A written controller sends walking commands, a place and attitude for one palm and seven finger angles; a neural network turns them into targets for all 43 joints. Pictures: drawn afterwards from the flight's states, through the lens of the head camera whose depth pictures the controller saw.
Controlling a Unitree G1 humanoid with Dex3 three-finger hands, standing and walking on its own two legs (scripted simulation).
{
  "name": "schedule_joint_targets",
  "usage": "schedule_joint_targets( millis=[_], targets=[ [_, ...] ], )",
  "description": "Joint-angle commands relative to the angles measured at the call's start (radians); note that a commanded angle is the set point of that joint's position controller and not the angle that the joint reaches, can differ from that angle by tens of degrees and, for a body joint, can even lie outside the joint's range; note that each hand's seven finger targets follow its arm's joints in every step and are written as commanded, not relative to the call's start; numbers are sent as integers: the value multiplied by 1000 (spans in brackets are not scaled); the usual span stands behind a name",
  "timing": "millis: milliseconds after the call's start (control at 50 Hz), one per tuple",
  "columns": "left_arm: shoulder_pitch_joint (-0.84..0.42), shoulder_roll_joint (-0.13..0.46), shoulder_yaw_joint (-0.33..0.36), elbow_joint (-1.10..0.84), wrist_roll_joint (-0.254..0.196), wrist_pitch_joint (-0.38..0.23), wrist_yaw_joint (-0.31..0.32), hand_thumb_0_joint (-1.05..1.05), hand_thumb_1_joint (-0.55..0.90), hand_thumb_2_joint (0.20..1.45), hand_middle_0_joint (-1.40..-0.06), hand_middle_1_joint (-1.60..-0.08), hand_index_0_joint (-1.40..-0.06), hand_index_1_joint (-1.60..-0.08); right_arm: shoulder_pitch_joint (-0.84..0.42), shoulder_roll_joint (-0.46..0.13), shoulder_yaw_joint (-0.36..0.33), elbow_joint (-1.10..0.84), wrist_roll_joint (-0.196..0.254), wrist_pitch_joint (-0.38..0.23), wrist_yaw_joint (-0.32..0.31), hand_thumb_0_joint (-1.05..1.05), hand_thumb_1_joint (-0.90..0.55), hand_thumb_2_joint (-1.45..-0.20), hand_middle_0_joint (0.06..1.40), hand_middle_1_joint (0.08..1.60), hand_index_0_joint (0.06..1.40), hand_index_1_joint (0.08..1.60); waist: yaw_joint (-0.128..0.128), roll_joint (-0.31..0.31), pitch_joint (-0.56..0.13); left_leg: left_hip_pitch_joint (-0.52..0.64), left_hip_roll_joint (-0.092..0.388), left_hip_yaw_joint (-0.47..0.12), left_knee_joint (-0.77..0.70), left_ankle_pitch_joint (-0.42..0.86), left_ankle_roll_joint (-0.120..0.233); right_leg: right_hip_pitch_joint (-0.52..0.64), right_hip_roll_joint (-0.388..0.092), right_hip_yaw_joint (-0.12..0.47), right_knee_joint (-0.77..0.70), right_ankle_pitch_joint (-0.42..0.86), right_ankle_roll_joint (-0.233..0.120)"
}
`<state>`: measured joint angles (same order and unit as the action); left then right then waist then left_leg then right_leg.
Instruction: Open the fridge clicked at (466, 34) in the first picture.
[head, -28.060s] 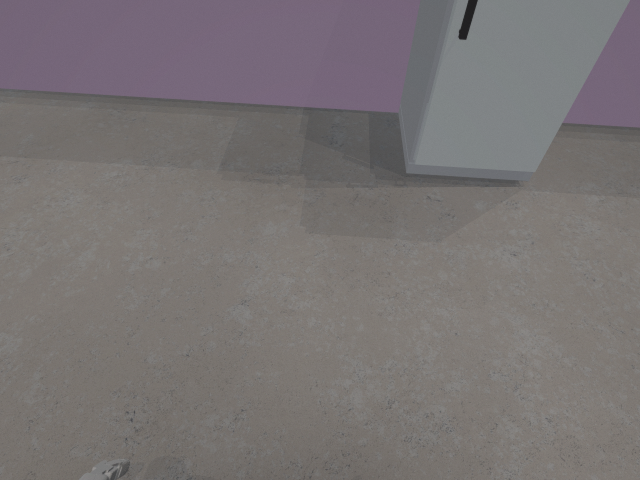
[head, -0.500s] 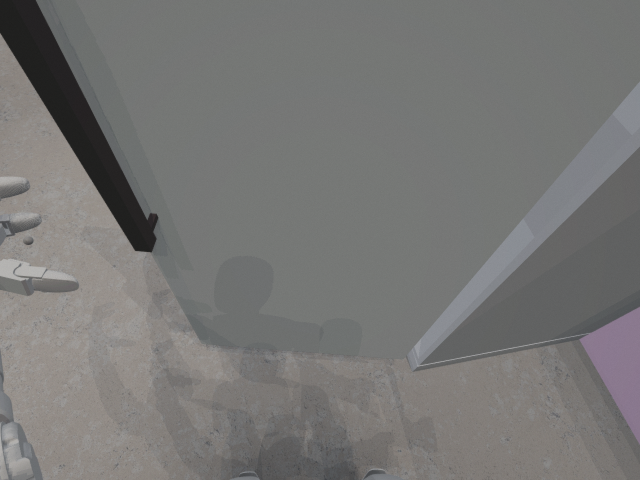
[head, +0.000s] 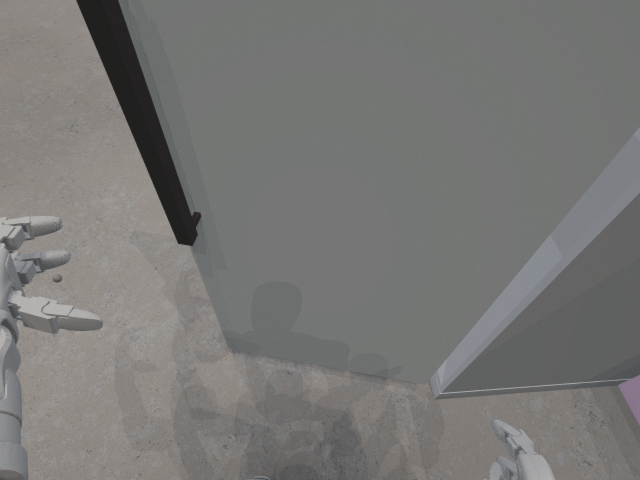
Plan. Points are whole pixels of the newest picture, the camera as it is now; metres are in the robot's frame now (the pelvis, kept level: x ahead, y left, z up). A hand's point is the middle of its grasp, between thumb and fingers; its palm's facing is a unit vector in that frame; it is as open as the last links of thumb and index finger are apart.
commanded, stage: draw the hand back to the body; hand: left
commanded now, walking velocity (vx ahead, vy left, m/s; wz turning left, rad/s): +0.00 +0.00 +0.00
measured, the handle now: (155, 123) +0.49 +0.25 +0.17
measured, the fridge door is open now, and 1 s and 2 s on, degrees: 76 76 76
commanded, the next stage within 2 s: step back with the hand held close in 1.60 s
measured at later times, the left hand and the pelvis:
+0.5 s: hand (33, 309) +0.25 +0.31 +0.11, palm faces +0.03 -1.00 -0.02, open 14.6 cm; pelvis -0.01 -0.01 +0.00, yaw +0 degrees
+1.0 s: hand (10, 315) +0.23 +0.30 +0.15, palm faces +0.53 -0.79 -0.31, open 11.0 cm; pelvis +0.01 +0.00 +0.03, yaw -1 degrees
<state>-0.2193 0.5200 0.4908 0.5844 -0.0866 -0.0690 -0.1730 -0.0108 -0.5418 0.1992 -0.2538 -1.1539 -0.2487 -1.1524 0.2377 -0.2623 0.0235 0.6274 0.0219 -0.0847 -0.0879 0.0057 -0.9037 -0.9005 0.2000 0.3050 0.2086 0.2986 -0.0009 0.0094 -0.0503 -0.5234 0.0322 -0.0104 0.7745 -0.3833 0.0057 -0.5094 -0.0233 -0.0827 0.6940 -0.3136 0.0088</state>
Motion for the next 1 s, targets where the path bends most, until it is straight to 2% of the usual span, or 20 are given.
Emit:
schedule_joint_targets(
  millis=[0, 20, 40, 60, 120, 180, 220, 280, 320, 400, 500, 520, 540, 580, 620, 660, 740, 800, 940, 980],
  targets=[
    [-358, 350, 79, -192, -22, -106, 3, 0, -550, 200, -250, -1150, -250, -1150, 21, -175, -64, -71, -5, -57, -25, 0, -900, -900, 200, 300, 200, 300, -42, 109, -222, 112, -25, -25, -133, 208, 8, 94, 55, 28, -70, 103, -25],
    [-377, 277, 39, -226, -139, -148, -112, 0, -550, 200, -250, -1150, -250, -1150, 25, -184, -65, -72, 8, -67, -35, 0, -900, -900, 200, 300, 200, 300, -74, 83, -261, 149, -29, -20, -122, 229, 9, 143, 56, 38, -79, 159, -32],
    [-373, 365, 97, -212, -162, -166, -178, 0, -550, 200, -250, -1150, -250, -1150, 16, -191, -68, -66, 14, -71, -42, 0, -900, -900, 200, 300, 200, 300, -44, 85, -287, 146, -30, -14, -111, 236, 12, 170, 52, 53, -77, 180, -31],
    [-362, 406, 121, -213, -178, -174, -225, 0, -550, 200, -250, -1150, -250, -1150, 8, -191, -64, -72, 16, -72, -47, 0, -900, -900, 200, 300, 200, 300, -26, 104, -307, 145, -35, -9, -111, 247, 16, 206, 48, 62, -73, 200, -33],
    [-281, 408, 131, -238, -249, -187, -357, 0, -550, 200, -250, -1150, -250, -1150, -11, -186, -57, -101, 24, -93, -52, 0, -900, -900, 200, 300, 200, 300, -12, 158, -325, 168, -44, -13, -103, 303, 20, 242, 43, 68, -59, 268, -36],
    [-140, 451, 188, -142, -308, -170, -484, 0, -550, 200, -250, -1150, -250, -1150, -23, -192, -53, -122, 36, -104, -42, 0, -900, -900, 200, 300, 200, 300, -3, 93, -236, 93, -50, -23, -87, 300, 20, 240, 28, 87, -53, 296, -29],
    [-70, 493, 243, -105, -339, -136, -532, 0, -550, 200, -250, -1150, -250, -1150, -27, -199, -53, -150, 41, -112, -29, 0, -900, -900, 200, 300, 200, 300, 21, 58, -212, 51, -54, -22, -77, 301, 21, 253, 14, 107, -45, 310, -24],
    [10, 442, 229, -151, -367, -74, -540, 0, -550, 200, -250, -1150, -250, -1150, -30, -194, -54, -203, 47, -132, -8, 0, -900, -900, 200, 300, 200, 300, 35, 33, -213, 50, -53, -20, -84, 293, 18, 234, 10, 98, -43, 293, -13],
    [22, 404, 205, -246, -379, -71, -519, 0, -550, 200, -250, -1150, -250, -1150, -33, -191, -57, -226, 49, -149, 0, 0, -900, -900, 200, 300, 200, 300, 36, 59, -225, 82, -49, -18, -88, 302, 17, 222, 22, 86, -42, 267, -18],
    [-4, 318, 141, -385, -387, -94, -466, 0, -550, 200, -250, -1150, -250, -1150, -19, -190, -64, -226, 52, -175, -4, 0, -900, -900, 200, 300, 200, 300, 0, 55, -206, 123, -37, -26, -104, 232, 14, 162, 40, 72, -70, 165, -11],
    [-46, 292, 103, -498, -363, -97, -413, 0, -369, 287, -244, -1044, -244, -1044, -44, -183, -51, -198, 54, -199, -34, 0, -900, -900, 200, 300, 200, 300, -10, 96, -166, 165, -35, -41, -154, 128, 14, 151, 46, 60, -115, 29, -15],
    [-87, 404, 153, -558, -173, -100, -160, 0, -332, 305, -242, -1023, -242, -1023, -70, -167, -44, -180, 5, -185, -31, 0, -900, -900, 200, 300, 200, 300, 46, 133, -116, 158, -45, -23, -192, 115, -1, 180, 26, 87, -178, 0, -34],
    [-34, 254, 61, -590, -146, -93, -41, 0, -296, 322, -241, -1001, -241, -1001, -90, -145, -35, -188, -3, -192, -37, 0, -900, -900, 200, 300, 200, 300, 20, 147, -83, 177, -35, -45, -249, 33, -16, 168, 19, 61, -196, -34, -31],
    [106, 148, 11, -668, -114, -72, 90, 0, -224, 357, -239, -959, -239, -959, -104, -134, -31, -178, -6, -199, -46, 0, -900, -900, 200, 300, 200, 300, 35, 167, -44, 188, -24, -59, -306, -27, -23, 210, 21, 43, -201, -28, -33],
    [178, 193, 55, -809, -74, -75, 190, 0, -151, 393, -236, -916, -236, -916, -121, -134, -30, -159, -11, -196, -50, 0, -900, -900, 200, 300, 200, 300, 55, 183, -104, 232, -23, -43, -324, 47, -17, 295, 21, 39, -217, 23, -39],
    [223, 148, 29, -874, -38, -73, 251, 0, -79, 428, -234, -874, -234, -874, -130, -118, -27, -146, -13, -197, -44, 0, -900, -900, 200, 300, 200, 300, 53, 146, -110, 252, -14, -32, -349, 103, -19, 327, 25, 27, -228, 54, -34],
    [241, 89, -2, -852, 0, -55, 311, 0, 66, 497, -229, -789, -229, -789, -146, -112, -34, -107, -17, -187, -42, 0, -900, -900, 200, 300, 200, 300, 43, 65, -30, 266, -8, -2, -395, 141, -14, 360, 32, 23, -280, 71, -27],
    [240, 30, -48, -842, 13, -44, 319, 0, 175, 550, -225, -725, -225, -725, -167, -104, -35, -91, -16, -175, -40, 0, -900, -900, 200, 300, 200, 300, 43, 58, 10, 300, -11, 16, -422, 156, -9, 372, 35, 25, -313, 75, -23],
    [351, 4, -66, -991, 27, -41, 323, 0, 429, 673, -216, -576, -216, -576, -192, -94, -40, -88, -26, -175, -27, 0, -900, -900, 200, 300, 200, 300, 71, 95, -65, 410, -12, 30, -438, 387, -8, 478, 38, 25, -332, 234, -23],
    [409, 6, -53, -1027, 27, -39, 323, 0, 501, 707, -214, -534, -214, -534, -197, -88, -40, -91, -29, -170, -22, 0, -900, -900, 200, 300, 200, 300, 75, 51, -58, 409, -13, 34, -438, 412, -8, 493, 41, 20, -334, 259, -19]
  ],
)
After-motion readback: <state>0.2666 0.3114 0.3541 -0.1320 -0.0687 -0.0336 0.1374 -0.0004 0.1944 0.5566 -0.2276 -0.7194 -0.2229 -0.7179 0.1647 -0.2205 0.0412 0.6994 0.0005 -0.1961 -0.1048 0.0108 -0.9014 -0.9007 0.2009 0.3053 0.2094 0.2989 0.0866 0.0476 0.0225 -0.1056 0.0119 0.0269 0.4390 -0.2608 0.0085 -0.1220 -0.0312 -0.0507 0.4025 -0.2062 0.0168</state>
